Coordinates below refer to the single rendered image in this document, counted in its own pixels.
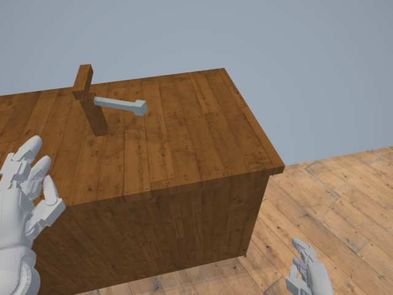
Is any tap lever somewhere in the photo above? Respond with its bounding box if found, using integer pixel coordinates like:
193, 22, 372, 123
93, 96, 147, 116

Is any counter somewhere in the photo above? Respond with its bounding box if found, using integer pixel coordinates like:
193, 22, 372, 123
0, 64, 285, 295

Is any left robot hand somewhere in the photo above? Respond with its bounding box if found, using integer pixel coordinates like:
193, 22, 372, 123
0, 135, 66, 249

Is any left robot forearm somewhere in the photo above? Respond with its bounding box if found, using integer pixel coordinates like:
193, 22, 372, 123
0, 246, 41, 295

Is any right robot hand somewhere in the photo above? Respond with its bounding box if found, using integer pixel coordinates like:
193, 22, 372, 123
286, 237, 334, 295

